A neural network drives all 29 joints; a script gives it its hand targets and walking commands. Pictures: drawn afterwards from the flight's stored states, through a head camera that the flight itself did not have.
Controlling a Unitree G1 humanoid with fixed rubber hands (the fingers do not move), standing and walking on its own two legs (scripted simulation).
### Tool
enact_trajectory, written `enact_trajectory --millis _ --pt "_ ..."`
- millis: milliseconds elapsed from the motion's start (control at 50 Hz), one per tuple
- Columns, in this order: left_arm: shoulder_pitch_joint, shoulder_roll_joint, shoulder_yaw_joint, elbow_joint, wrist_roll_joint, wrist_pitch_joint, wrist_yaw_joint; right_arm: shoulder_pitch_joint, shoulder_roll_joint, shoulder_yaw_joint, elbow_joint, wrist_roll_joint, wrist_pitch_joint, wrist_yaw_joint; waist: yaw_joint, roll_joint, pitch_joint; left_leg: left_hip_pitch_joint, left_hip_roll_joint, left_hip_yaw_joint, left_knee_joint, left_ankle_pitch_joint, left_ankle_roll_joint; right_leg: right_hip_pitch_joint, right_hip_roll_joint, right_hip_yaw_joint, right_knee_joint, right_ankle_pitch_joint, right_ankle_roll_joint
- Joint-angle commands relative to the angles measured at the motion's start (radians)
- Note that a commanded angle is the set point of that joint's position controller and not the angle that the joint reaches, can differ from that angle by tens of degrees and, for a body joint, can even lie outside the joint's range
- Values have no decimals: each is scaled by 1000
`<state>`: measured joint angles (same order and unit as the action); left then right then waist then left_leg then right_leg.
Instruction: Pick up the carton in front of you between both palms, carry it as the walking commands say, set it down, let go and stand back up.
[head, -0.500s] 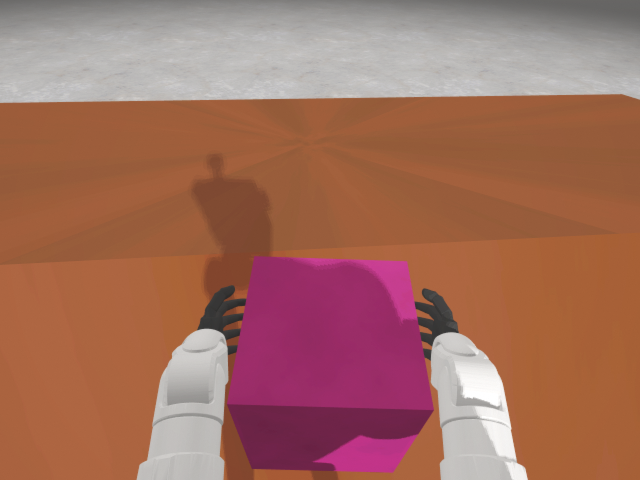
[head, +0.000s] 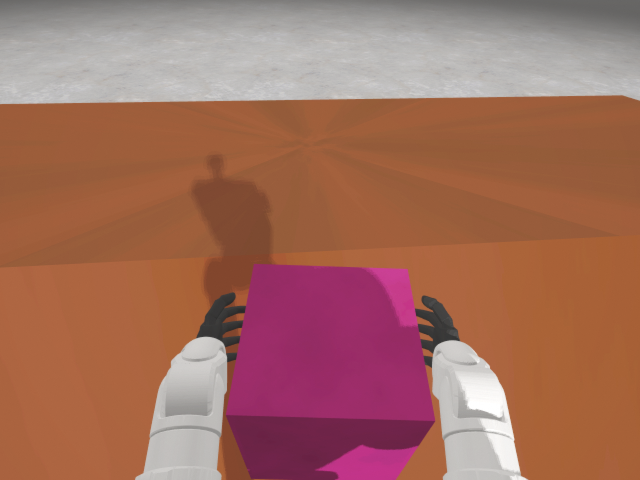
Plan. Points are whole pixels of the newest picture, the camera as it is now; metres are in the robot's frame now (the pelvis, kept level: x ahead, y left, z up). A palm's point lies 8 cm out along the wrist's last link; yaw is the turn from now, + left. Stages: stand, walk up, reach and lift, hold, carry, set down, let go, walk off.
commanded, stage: hold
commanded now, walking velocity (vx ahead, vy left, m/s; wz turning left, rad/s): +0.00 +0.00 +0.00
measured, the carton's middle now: (326, 377) +0.29 +0.00 -0.03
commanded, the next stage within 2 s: carry in 0.34 s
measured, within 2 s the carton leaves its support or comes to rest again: neither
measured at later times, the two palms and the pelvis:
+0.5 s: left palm (215, 333) +0.30 +0.15 +0.06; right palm (446, 338) +0.30 -0.15 +0.06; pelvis +0.01 +0.00 -0.01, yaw -1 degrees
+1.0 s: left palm (258, 224) +0.50 +0.11 +0.08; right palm (440, 233) +0.49 -0.19 +0.07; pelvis +0.23 -0.03 -0.02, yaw +1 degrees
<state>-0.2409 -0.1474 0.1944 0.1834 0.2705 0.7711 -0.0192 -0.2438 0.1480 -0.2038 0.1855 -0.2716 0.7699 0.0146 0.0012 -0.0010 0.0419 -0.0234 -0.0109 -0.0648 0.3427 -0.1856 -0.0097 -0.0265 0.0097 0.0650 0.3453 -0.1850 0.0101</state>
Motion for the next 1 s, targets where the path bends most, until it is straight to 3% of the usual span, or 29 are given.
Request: enact_trajectory --millis 0,300,320,360,380,440,500,540,560,580,600,620,640,680,700,720,740,760,780,800,840,900,920,940,960,980 --pt "-443 -875 -515 -64 -244 -35 -203 -436 878 521 -61 246 -33 210 1 1 -230 42 -83 -4 -38 189 3 35 84 2 -39 186 0" --pt "-470 -879 -514 -48 -243 -38 -205 -464 880 521 -47 245 -37 213 1 1 -221 25 -81 0 -35 130 5 13 83 -2 -35 124 -2" --pt "-520 -881 -530 -32 -265 -32 -206 -511 885 540 -27 260 -33 212 -4 16 -268 -83 110 12 39 -24 15 -113 -104 -2 34 -28 -14" --pt "-522 -892 -563 -65 -289 -28 -204 -513 894 569 -66 292 -29 209 -6 18 -229 -197 101 -46 -28 -471 25 -210 -75 14 2 -442 -19" --pt "-541 -898 -581 -86 -300 -23 -202 -534 898 588 -86 306 -23 207 -6 20 -211 -230 100 -47 -34 -553 25 -242 -68 9 5 -519 -16" --pt "-531 -891 -641 -160 -339 9 -186 -525 892 650 -158 345 13 191 -5 49 -305 -209 127 -60 -7 -370 39 -213 -52 -53 111 -271 -19" --pt "-526 -855 -703 -238 -396 86 -171 -493 851 706 -233 386 88 167 -7 81 -330 -233 162 -114 -20 -457 73 -248 -52 -69 138 -313 -22" --pt "-527 -835 -733 -270 -428 149 -161 -499 818 730 -280 416 151 155 -1 30 -282 -329 138 -63 60 -452 59 -232 -108 5 59 -380 -45" --pt "-513 -820 -737 -279 -439 180 -155 -505 806 742 -297 431 184 151 9 -58 -271 -418 99 12 180 -386 37 -169 -173 111 -11 -420 -77" --pt "-494 -802 -737 -295 -448 208 -148 -508 809 757 -313 453 216 149 18 -178 -269 -532 44 117 352 -287 13 -72 -260 267 -109 -427 -123" --pt "-465 -797 -740 -311 -453 235 -138 -516 813 776 -340 485 246 152 22 -238 -225 -647 30 166 347 -299 9 -3 -328 370 -121 -314 -175" --pt "-457 -796 -748 -356 -459 257 -129 -530 830 798 -375 520 269 155 23 -217 -215 -646 41 173 282 -313 16 9 -337 357 -107 -191 -200" --pt "-466 -810 -760 -405 -474 280 -122 -530 845 813 -400 549 289 156 18 -169 -242 -563 34 183 200 -263 18 -11 -311 280 -72 -108 -189" --pt "-446 -824 -779 -489 -504 322 -115 -469 864 818 -435 578 324 153 9 -104 -350 -226 14 223 64 -118 18 -157 -220 65 47 -91 -118" --pt "-437 -830 -788 -521 -521 343 -120 -433 873 810 -443 575 339 149 -4 -54 -393 -52 72 141 11 -109 35 -263 -152 -63 155 -119 -73" --pt "-432 -838 -804 -544 -543 367 -127 -381 861 793 -454 555 353 142 -21 146 -394 142 227 -114 -47 -143 102 -489 -85 -171 398 -75 -23" --pt "-436 -842 -819 -556 -561 387 -137 -340 850 784 -454 529 366 133 -28 299 -361 279 376 -316 -38 89 196 -733 -33 -210 508 -235 2" --pt "-425 -849 -823 -556 -570 398 -147 -329 844 787 -496 520 380 125 -39 247 -316 322 419 -349 -31 296 251 -844 -46 -169 543 -393 -13" --pt "-409 -861 -818 -555 -580 404 -154 -344 866 794 -534 525 392 120 -43 166 -318 360 425 -319 -22 367 258 -887 -63 -148 544 -441 -21" --pt "-390 -866 -811 -569 -587 409 -157 -347 888 800 -571 535 400 118 -45 113 -337 378 417 -269 -30 329 234 -886 -77 -143 501 -422 -28" --pt "-389 -872 -812 -601 -593 415 -154 -390 883 815 -636 551 410 119 -34 108 -348 290 356 -125 -47 291 161 -751 -70 -177 345 -239 -21" --pt "-363 -844 -795 -630 -575 431 -133 -398 846 826 -670 583 436 129 -16 156 -352 43 258 99 -29 214 97 -379 -9 -273 154 -34 -16" --pt "-343 -833 -784 -628 -564 438 -127 -393 831 825 -671 589 446 132 -2 129 -376 -68 221 169 62 223 71 -181 27 -318 101 42 -21" --pt "-337 -817 -770 -624 -551 445 -122 -378 811 823 -668 593 456 135 2 91 -415 -193 194 225 177 232 45 28 21 -326 104 29 -39" --pt "-311 -800 -754 -601 -535 453 -117 -393 780 818 -669 597 468 140 28 -38 -443 -341 136 285 393 114 3 173 -116 -107 19 -140 -74" --pt "-313 -781 -739 -578 -513 458 -114 -437 771 825 -679 610 484 144 35 -288 -440 -599 27 259 669 -193 -35 284 -399 379 -115 -200 -196"
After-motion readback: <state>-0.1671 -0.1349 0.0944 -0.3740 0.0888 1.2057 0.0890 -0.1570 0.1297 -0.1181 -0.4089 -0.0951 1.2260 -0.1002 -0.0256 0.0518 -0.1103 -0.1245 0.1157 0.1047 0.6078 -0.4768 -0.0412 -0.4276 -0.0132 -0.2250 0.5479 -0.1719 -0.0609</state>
